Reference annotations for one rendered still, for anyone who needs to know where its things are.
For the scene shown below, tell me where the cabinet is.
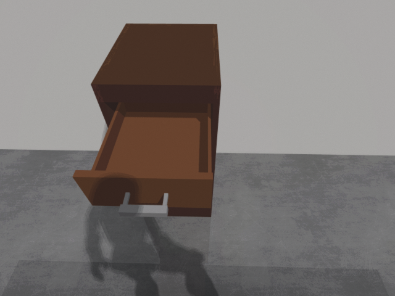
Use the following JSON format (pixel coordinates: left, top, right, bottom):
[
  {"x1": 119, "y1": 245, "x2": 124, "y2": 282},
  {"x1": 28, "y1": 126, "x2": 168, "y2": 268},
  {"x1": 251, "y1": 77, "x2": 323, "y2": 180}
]
[{"x1": 91, "y1": 23, "x2": 221, "y2": 217}]

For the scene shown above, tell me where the drawer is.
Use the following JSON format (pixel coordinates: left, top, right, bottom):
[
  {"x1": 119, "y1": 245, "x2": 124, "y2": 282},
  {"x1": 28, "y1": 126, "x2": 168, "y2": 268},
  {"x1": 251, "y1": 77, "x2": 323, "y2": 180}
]
[{"x1": 73, "y1": 102, "x2": 213, "y2": 208}]

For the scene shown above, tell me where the handle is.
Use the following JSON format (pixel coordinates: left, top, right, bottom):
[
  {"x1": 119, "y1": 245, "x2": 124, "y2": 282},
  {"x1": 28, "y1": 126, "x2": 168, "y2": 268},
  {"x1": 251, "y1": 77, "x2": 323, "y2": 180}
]
[{"x1": 118, "y1": 192, "x2": 168, "y2": 217}]

